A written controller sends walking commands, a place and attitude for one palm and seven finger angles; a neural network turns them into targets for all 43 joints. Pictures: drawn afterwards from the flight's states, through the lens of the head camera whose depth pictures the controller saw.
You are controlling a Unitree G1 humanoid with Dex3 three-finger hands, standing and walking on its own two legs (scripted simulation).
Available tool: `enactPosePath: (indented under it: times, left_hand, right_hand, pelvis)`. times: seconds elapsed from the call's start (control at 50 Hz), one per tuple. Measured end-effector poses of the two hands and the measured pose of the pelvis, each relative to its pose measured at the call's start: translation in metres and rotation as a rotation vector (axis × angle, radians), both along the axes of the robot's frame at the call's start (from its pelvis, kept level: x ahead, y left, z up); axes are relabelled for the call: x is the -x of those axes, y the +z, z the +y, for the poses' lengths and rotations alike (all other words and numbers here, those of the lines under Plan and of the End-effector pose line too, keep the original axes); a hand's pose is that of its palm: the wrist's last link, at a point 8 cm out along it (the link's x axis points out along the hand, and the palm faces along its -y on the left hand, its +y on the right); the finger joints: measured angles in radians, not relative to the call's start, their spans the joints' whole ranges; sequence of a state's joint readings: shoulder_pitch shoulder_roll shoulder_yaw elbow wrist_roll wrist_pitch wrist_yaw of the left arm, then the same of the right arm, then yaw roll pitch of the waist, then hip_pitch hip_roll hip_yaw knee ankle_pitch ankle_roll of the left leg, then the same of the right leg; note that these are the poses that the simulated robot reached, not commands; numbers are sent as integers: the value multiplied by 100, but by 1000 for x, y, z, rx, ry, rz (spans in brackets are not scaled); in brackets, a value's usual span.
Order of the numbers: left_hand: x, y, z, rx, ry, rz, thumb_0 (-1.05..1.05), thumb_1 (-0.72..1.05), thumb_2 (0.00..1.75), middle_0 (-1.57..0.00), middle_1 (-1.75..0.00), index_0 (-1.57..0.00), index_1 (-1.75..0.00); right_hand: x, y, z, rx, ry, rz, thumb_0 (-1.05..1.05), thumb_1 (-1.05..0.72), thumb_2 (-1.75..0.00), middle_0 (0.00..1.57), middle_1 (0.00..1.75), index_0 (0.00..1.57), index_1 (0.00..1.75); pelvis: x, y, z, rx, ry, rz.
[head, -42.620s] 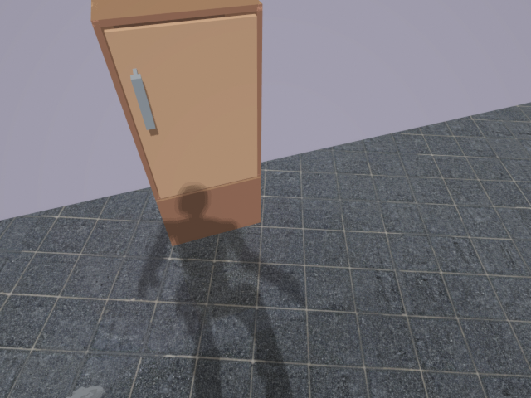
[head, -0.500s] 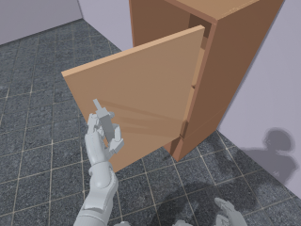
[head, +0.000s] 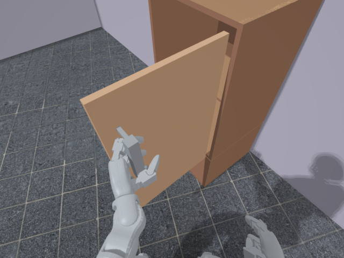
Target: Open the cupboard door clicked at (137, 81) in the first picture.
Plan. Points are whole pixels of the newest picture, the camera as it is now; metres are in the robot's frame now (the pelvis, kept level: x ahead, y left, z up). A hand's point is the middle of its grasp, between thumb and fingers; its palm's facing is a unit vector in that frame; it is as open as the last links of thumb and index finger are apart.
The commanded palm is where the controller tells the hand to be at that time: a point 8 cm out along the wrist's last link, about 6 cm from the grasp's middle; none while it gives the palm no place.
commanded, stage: open thumb and fingers to let go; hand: left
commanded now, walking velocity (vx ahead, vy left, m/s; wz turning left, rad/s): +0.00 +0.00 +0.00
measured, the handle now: (131, 153) +0.35 +0.12 +0.05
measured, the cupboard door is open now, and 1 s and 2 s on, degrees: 92 95 94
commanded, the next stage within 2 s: slide the hand sideways off the handle in 0.52 s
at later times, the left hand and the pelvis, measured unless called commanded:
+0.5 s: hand (144, 165) +0.32 +0.08 +0.05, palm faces +0.29 -0.96 -0.01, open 14.6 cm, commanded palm +0.28 +0.12 +0.05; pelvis +0.00 +0.02 +0.00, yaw -1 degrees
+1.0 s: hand (144, 183) +0.27 +0.07 +0.05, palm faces -0.17 -0.99 +0.02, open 16.2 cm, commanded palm +0.25 +0.14 +0.05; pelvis -0.01 +0.04 -0.01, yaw -1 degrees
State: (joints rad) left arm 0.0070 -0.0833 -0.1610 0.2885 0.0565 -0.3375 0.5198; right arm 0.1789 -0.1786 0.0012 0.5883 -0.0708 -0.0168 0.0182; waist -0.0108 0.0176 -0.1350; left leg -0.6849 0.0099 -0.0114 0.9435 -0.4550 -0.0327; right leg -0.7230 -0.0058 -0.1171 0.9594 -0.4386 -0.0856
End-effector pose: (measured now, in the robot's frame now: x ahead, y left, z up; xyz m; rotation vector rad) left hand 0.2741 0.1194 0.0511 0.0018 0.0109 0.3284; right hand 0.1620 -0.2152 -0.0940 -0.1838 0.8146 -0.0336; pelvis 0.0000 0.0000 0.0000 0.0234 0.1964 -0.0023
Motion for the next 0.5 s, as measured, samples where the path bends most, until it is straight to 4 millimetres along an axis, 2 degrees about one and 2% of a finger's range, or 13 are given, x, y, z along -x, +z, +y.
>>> enactPosePath:
  times: [0.24, 0.4, 0.5]
  left_hand:
    - [0, -1, 3, -1, -14, -19, 0, -31, 38, -32, -119, -32, -119]
    - [-7, -1, 3, -4, -17, -15, -1, -47, 32, -26, -94, -26, -94]
    - [-5, -1, 6, -6, -30, -14, -1, -49, 31, -33, -81, -32, -82]
  right_hand:
    - [12, -5, 5, 14, -6, 33, 1, -90, -90, 20, 30, 20, 30]
    - [18, -7, 12, 15, -11, 47, 1, -90, -90, 20, 30, 20, 30]
    - [18, -8, 17, 11, -4, 47, 1, -90, -90, 20, 30, 20, 30]
  pelvis:
    - [2, -3, 10, 8, -4, 2]
    - [2, -4, 17, 13, -8, 8]
    - [3, -5, 21, 16, -9, 9]
